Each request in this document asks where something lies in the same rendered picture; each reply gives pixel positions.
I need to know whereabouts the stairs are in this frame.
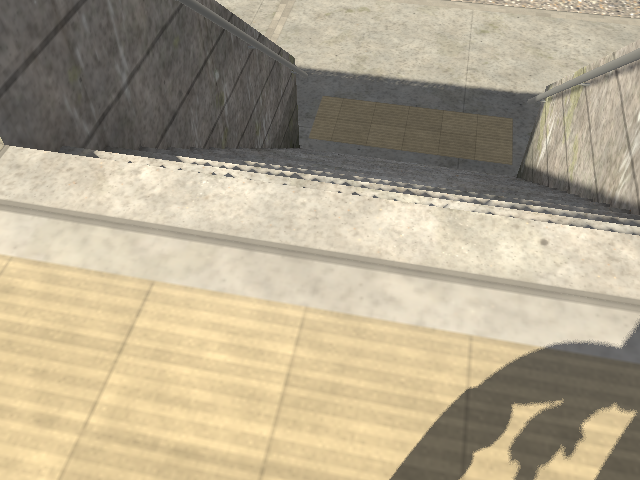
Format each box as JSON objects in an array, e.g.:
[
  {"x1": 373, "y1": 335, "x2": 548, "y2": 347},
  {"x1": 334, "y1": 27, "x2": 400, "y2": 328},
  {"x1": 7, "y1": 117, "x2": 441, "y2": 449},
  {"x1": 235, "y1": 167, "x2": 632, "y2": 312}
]
[{"x1": 58, "y1": 146, "x2": 640, "y2": 236}]

